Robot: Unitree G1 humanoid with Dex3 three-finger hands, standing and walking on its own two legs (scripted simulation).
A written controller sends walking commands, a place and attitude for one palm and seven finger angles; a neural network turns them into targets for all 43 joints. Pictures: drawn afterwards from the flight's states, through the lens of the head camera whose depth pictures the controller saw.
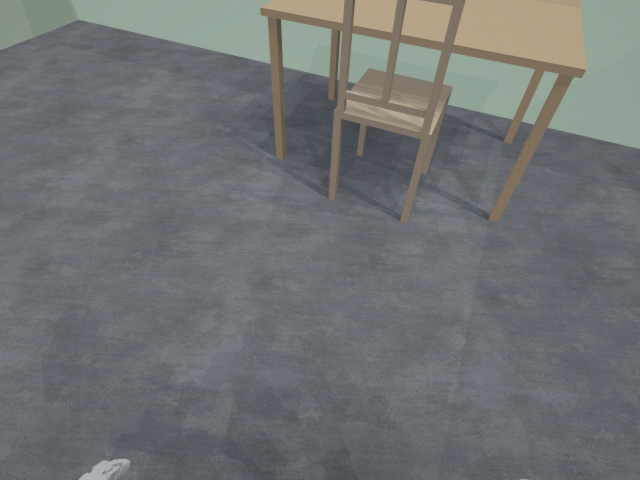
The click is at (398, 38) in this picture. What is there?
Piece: chair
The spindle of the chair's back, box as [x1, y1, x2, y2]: [381, 0, 406, 101]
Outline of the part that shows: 406,0 397,0 381,100 387,101 389,99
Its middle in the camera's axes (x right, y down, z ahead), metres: +0.24 -0.62 +1.30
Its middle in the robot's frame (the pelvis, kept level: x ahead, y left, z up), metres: +1.40 -0.18 -0.05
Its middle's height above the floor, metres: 0.72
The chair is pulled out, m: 0.00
